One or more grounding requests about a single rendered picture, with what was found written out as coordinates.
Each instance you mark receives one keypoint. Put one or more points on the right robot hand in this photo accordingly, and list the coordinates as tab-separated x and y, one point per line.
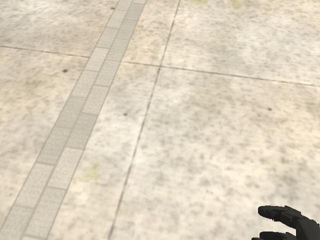
306	229

